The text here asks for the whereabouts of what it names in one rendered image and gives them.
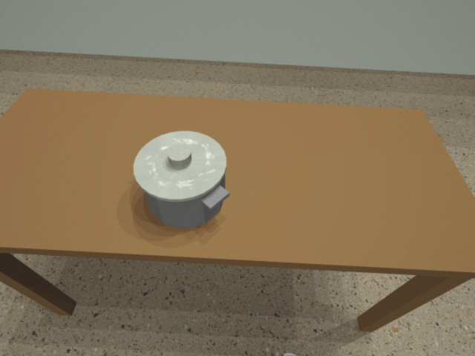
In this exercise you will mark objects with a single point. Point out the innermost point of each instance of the knob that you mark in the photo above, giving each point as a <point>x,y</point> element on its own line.
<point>179,155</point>

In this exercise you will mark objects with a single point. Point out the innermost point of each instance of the pot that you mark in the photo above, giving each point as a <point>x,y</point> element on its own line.
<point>191,213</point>

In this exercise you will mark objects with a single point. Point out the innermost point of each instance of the table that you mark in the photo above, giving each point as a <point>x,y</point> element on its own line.
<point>311,186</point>

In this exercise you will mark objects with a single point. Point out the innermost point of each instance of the lid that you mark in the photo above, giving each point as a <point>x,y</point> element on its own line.
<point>158,178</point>

